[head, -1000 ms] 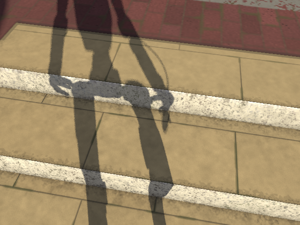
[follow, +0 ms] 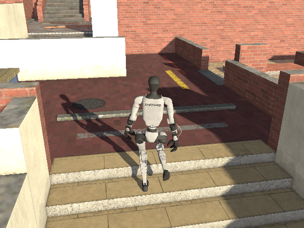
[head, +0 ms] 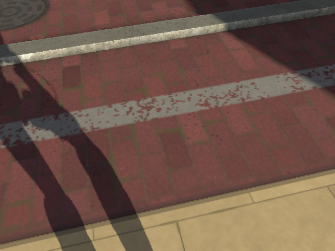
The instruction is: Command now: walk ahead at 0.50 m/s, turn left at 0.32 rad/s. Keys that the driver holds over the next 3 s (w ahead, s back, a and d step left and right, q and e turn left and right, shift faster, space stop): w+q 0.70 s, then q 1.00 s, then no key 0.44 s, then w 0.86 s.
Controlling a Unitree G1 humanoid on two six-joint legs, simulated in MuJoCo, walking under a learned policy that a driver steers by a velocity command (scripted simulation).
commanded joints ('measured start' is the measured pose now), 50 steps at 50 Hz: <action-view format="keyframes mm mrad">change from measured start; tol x64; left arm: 1 29 -63 -56 -90 -25 10 16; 50 11 55 63 -24 -14 -53 67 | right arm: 1 -138 78 29 -27 -17 -57 2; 50 -192 -140 -134 -123 65 -76 -61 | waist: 1 113 -4 55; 50 26 67 -10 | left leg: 1 -24 169 -306 -409 154 155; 11 -247 279 -434 -678 134 167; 15 226 274 -299 -232 1369 21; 17 -281 -3 -343 621 62 -36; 22 -464 189 -255 1063 278 35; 42 -107 95 -3 -171 297 -47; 46 1118 415 -605 -194 1203 451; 50 390 333 -421 -447 876 271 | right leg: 1 -182 -106 -108 -112 -102 -6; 8 -609 -160 -159 -193 -229 29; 16 1126 -289 247 -992 169 -215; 19 651 -402 523 -1384 -641 -127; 43 1072 -327 -519 -1393 1052 129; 46 348 -73 -385 -676 -514 342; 50 296 -173 -111 -609 -444 215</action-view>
